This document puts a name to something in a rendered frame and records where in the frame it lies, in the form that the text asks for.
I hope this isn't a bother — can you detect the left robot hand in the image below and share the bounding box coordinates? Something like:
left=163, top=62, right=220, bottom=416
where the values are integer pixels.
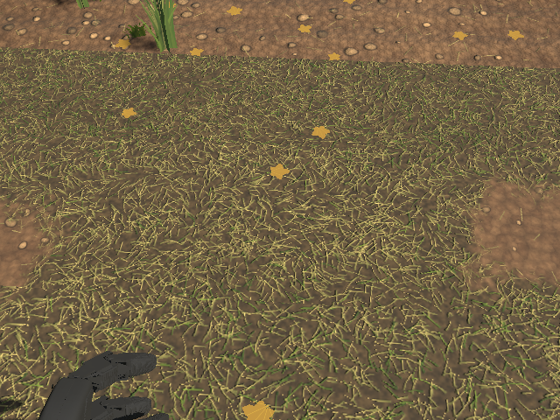
left=38, top=351, right=169, bottom=420

